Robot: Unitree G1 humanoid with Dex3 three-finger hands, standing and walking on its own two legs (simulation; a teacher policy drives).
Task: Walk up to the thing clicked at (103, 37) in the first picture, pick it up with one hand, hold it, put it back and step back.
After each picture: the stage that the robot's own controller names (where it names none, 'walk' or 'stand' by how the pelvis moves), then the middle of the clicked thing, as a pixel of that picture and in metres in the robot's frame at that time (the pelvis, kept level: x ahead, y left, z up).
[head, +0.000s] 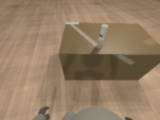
stand; (102, 36) +0.87 -0.12 -0.01
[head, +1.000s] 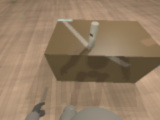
walk; (93, 35) +0.77 +0.00 +0.03
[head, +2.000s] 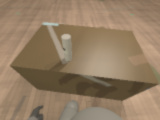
stand; (67, 49) +0.54 +0.24 +0.02
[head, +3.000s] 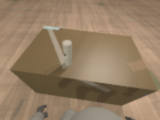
stand; (67, 54) +0.52 +0.20 +0.00
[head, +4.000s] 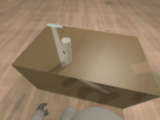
stand; (67, 52) +0.53 +0.20 +0.01
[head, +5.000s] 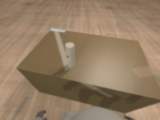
stand; (70, 56) +0.51 +0.18 -0.01
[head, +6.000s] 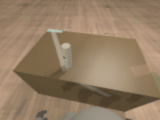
stand; (67, 57) +0.50 +0.20 -0.01
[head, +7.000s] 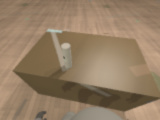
stand; (67, 57) +0.50 +0.20 -0.01
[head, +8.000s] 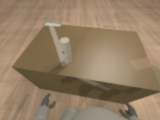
rise first; (66, 52) +0.52 +0.21 +0.00
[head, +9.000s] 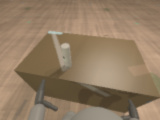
go down; (66, 57) +0.51 +0.23 -0.01
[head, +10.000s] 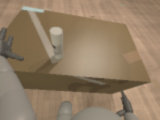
go down; (57, 45) +0.50 +0.21 +0.04
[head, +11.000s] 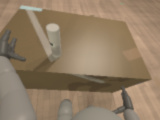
approach; (55, 43) +0.51 +0.21 +0.06
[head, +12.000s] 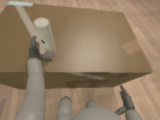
close in; (47, 40) +0.51 +0.23 +0.08
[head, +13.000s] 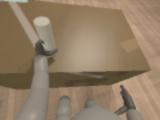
lift; (47, 40) +0.50 +0.21 +0.09
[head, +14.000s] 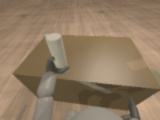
lift; (59, 57) +0.32 +0.18 +0.21
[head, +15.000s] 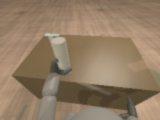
hold; (62, 59) +0.34 +0.17 +0.18
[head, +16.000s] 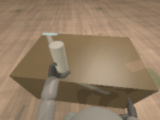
hold; (61, 63) +0.32 +0.18 +0.16
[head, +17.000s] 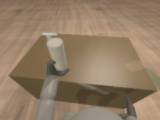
hold; (59, 60) +0.32 +0.18 +0.18
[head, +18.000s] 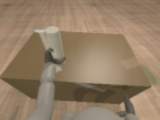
crouch; (56, 49) +0.40 +0.20 +0.18
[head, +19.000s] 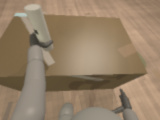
lower; (42, 32) +0.52 +0.25 +0.16
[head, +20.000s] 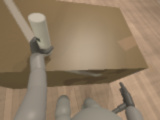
lower; (43, 38) +0.51 +0.23 +0.09
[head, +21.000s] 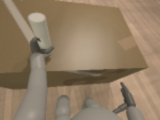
lower; (43, 38) +0.51 +0.22 +0.09
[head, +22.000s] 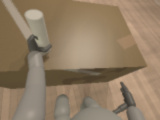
lower; (41, 36) +0.52 +0.23 +0.09
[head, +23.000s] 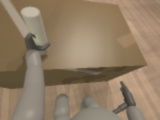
lower; (38, 34) +0.52 +0.24 +0.10
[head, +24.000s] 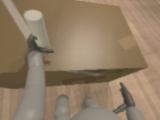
open; (40, 36) +0.51 +0.23 +0.09
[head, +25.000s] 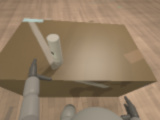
sink last; (56, 52) +0.47 +0.22 +0.06
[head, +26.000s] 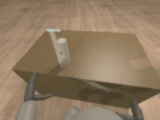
stand; (64, 52) +0.52 +0.25 +0.04
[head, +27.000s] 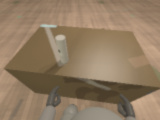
stand; (62, 50) +0.52 +0.23 +0.05
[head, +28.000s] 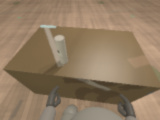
stand; (62, 51) +0.51 +0.24 +0.05
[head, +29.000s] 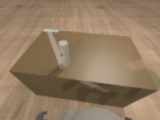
stand; (64, 54) +0.52 +0.23 +0.01
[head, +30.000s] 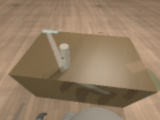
stand; (65, 57) +0.50 +0.21 -0.01
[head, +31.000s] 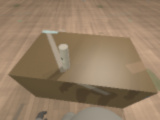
stand; (65, 58) +0.49 +0.21 -0.01
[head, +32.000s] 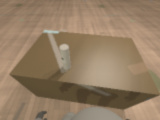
stand; (65, 58) +0.49 +0.21 -0.01
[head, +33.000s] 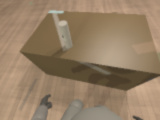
walk; (66, 36) +0.65 +0.24 +0.01
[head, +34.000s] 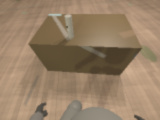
walk; (69, 27) +0.89 +0.26 +0.01
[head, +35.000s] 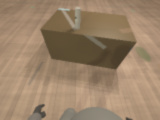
stand; (77, 18) +1.14 +0.21 +0.01
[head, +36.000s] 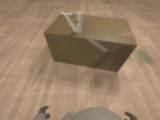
stand; (79, 22) +1.14 +0.18 -0.01
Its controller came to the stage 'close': yes
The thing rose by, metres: 0.23
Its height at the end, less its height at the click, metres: +0.00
